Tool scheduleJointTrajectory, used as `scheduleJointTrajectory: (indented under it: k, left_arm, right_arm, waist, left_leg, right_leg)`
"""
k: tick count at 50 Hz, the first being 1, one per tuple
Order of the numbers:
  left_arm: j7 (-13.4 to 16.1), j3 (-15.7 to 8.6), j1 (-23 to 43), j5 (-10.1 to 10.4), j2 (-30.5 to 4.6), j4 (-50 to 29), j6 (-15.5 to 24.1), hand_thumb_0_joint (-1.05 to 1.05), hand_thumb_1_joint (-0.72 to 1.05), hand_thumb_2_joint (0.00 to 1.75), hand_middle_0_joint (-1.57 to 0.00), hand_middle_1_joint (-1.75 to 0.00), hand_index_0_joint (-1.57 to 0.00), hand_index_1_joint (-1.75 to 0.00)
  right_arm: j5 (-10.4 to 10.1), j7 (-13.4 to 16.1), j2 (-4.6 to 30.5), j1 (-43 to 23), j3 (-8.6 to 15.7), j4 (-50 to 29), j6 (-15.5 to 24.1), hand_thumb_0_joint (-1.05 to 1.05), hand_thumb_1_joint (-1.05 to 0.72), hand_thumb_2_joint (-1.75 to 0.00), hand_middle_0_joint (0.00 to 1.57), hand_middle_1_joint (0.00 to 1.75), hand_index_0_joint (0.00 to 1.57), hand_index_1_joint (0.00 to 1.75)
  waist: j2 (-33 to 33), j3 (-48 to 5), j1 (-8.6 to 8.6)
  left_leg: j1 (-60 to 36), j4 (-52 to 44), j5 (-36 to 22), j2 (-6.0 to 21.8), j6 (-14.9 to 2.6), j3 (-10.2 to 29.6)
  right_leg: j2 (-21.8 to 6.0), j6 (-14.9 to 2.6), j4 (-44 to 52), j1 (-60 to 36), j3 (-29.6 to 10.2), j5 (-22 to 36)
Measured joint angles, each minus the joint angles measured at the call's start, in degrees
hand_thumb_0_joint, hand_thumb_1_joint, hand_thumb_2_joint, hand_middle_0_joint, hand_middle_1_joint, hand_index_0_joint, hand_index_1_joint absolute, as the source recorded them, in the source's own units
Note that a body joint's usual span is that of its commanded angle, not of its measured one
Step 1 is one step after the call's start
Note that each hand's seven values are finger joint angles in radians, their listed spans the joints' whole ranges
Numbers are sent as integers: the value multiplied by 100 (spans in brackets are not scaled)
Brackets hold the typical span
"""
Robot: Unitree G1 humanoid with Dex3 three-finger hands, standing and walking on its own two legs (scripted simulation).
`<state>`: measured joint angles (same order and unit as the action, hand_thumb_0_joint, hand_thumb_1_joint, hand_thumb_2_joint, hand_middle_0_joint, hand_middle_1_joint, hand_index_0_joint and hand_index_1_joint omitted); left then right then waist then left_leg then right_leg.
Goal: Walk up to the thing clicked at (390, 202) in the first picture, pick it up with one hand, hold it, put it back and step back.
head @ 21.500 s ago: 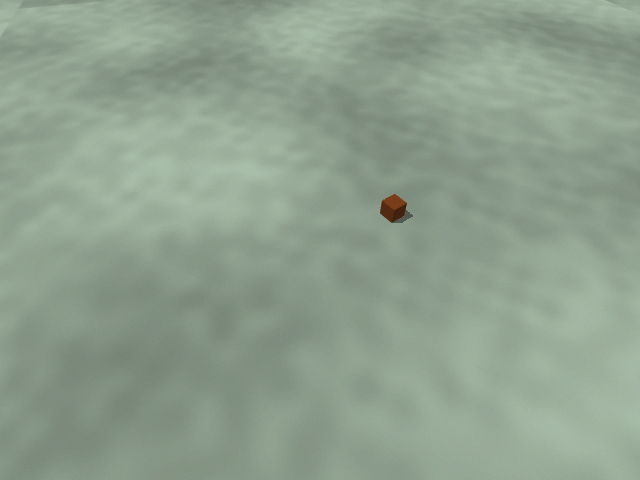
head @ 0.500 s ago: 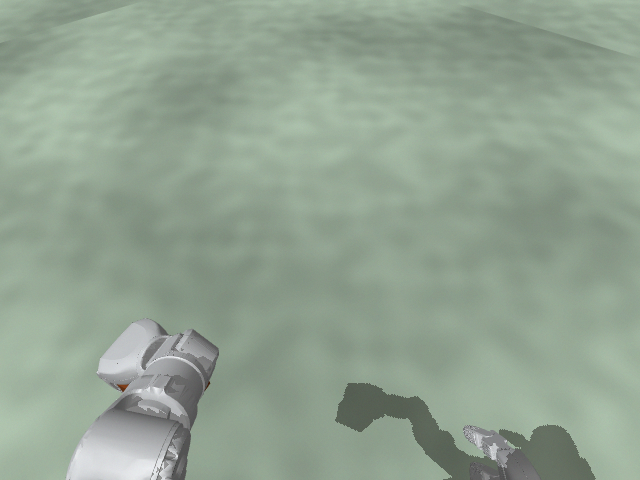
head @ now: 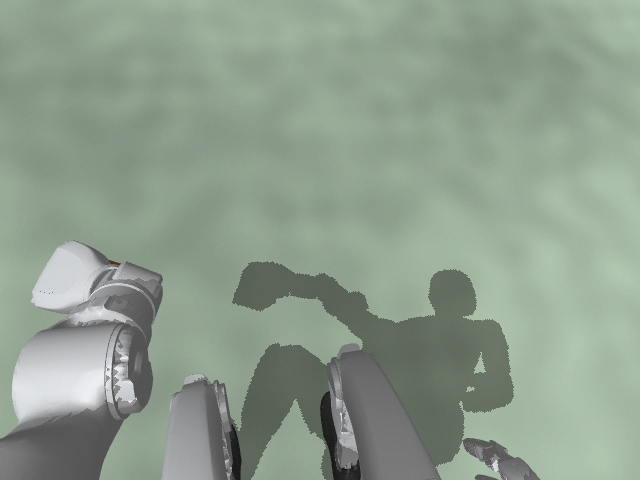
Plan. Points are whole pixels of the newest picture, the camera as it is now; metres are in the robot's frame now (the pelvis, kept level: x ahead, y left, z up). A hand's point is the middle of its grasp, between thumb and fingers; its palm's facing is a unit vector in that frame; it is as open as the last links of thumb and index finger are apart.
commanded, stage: crouch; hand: left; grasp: from above
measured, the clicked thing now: (110, 294) +0.41 +0.23 -0.16
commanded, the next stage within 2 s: lower in 1.02 s
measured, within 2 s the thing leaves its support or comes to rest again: neither
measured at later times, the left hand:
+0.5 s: hand (145, 285) +0.46 +0.23 -0.30, palm faces -0.15 -0.41 -0.90, open 10.6 cm
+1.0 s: hand (153, 287) +0.48 +0.23 -0.38, palm faces -0.15 -0.40 -0.90, open 10.6 cm
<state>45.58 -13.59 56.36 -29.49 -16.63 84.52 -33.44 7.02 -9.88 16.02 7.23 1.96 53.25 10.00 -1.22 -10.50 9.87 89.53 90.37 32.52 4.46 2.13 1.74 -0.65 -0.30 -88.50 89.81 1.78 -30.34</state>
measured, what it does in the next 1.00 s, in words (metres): lowers itself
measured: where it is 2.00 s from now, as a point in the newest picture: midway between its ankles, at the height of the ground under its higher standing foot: (287, 473)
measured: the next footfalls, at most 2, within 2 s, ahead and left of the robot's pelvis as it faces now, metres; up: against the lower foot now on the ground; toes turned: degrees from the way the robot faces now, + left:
none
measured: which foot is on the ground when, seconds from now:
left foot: down 0.00-1.00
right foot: down 0.00-1.00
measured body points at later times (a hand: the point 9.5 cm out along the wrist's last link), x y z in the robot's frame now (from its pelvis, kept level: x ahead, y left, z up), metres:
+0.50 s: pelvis -0.02 +0.01 -0.17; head +0.22 +0.01 +0.22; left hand +0.47 +0.24 -0.25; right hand -0.02 -0.26 -0.30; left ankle +0.07 +0.14 -0.54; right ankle +0.08 -0.12 -0.54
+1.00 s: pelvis -0.02 +0.01 -0.23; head +0.25 +0.00 +0.13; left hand +0.49 +0.25 -0.33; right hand -0.06 -0.27 -0.35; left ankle +0.07 +0.14 -0.54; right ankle +0.08 -0.12 -0.54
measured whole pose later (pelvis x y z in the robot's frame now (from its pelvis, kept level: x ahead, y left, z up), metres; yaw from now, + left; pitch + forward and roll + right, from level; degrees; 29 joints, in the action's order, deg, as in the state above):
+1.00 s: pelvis -0.02 +0.01 -0.23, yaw -3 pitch +36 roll -4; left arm 41.2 -24.3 75.9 -39.2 -36.3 98.0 -28.6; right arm 10.6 -18.7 19.5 8.7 -0.1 52.8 12.8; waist -3.5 1.2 17.0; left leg 131.1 134.7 39.6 3.0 1.8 6.7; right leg -0.7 0.7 -130.4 130.6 2.7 -35.6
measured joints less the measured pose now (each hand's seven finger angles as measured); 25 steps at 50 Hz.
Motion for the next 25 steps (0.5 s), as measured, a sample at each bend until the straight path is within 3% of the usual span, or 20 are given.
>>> scheduleJointTrajectory:
  k: [9, 16, 25]
  left_arm:
    - [-177, -307, 869, -184, -718, 459, 116, -2, -12, 54, -71, -58, -74, -47]
    - [-379, -397, 1122, -191, -969, 654, 116, -2, -13, 55, -72, -57, -75, -46]
    - [-626, -585, 1298, -599, -1167, 721, 259, -2, -13, 55, -72, -57, -76, -46]
  right_arm:
    - [64, -109, -85, -80, -78, 121, 29, 0, -89, -90, 20, 30, 20, 30]
    - [13, -260, -93, 76, -79, 102, 66, 0, -89, -90, 20, 30, 20, 30]
    - [-3, -412, -9, 155, -124, -4, 94, 0, -90, -90, 20, 30, 20, 30]
  waist:
    - [-155, -5, 256]
    - [-247, 72, 348]
    - [-298, 280, 509]
  left_leg:
    - [1756, 1571, 262, -16, -35, 142]
    - [2633, 2466, 442, -53, -61, 191]
    - [3305, 3218, 594, -92, -65, 241]
  right_leg:
    - [-1, 29, -1483, 1719, 22, -199]
    - [-18, 66, -2358, 2594, -5, -359]
    - [-30, 79, -3108, 3274, -26, -498]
